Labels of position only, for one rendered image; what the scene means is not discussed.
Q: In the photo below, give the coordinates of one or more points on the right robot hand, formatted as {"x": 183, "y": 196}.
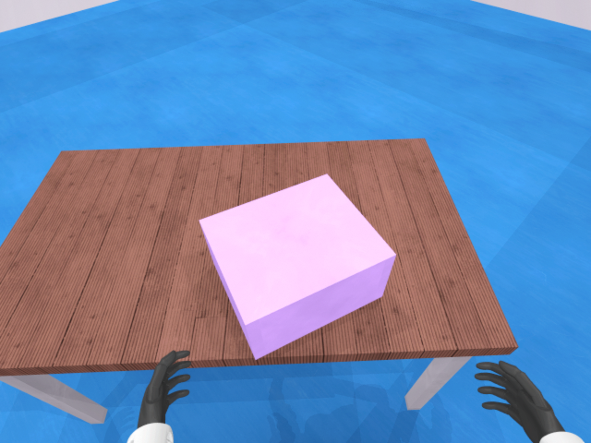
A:
{"x": 527, "y": 406}

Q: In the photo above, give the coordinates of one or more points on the carton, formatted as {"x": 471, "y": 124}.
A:
{"x": 295, "y": 261}

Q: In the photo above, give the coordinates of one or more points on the robot left forearm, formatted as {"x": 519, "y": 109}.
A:
{"x": 152, "y": 433}

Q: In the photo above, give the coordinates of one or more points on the table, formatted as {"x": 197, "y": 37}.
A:
{"x": 107, "y": 268}

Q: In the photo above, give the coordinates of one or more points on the left robot hand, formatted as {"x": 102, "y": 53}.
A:
{"x": 156, "y": 399}

